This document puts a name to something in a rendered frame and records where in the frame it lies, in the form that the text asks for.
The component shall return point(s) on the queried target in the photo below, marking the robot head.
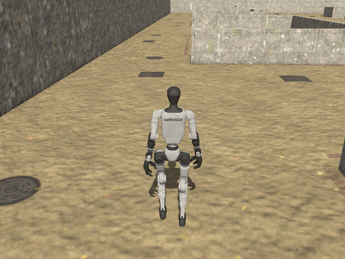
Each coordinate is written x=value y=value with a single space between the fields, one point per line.
x=173 y=94

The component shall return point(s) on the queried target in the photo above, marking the robot right forearm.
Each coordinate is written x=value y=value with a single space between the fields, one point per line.
x=196 y=146

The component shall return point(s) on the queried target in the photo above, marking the right robot hand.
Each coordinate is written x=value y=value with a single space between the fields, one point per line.
x=198 y=161

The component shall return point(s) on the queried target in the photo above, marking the robot left forearm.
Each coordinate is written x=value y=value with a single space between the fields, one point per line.
x=150 y=149

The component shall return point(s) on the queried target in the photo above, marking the humanoid robot torso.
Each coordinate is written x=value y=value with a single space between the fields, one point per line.
x=173 y=127

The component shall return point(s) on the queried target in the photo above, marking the robot right upper arm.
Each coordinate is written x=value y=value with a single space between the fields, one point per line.
x=192 y=124

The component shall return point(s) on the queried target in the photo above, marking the robot left upper arm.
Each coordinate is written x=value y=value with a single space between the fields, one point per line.
x=154 y=124

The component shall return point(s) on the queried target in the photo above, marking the left robot hand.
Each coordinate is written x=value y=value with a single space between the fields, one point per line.
x=146 y=167

